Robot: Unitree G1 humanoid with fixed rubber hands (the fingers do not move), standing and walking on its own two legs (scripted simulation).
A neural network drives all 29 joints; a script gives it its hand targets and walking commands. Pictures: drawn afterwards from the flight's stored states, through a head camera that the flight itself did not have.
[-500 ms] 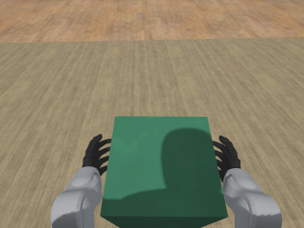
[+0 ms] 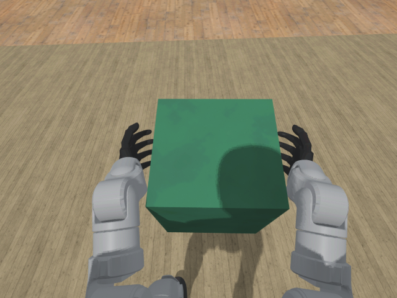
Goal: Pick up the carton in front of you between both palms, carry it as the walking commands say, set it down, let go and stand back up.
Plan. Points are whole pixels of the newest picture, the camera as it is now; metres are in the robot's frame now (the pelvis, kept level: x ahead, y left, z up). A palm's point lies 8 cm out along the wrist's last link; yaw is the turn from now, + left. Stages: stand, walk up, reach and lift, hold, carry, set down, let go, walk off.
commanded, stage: carry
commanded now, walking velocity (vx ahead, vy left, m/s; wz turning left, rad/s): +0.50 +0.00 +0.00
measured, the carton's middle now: (212, 174) +0.34 +0.00 +0.04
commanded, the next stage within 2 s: none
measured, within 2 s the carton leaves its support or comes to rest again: neither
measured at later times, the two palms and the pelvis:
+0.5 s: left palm (149, 73) +0.68 +0.19 +0.05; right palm (254, 73) +0.68 -0.12 +0.06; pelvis +0.36 +0.03 -0.04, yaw +4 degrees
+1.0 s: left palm (124, 37) +0.92 +0.33 +0.04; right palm (203, 25) +1.03 +0.04 +0.03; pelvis +0.68 +0.08 -0.07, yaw +18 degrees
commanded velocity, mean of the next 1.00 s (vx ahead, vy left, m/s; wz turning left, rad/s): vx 0.50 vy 0.00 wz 0.30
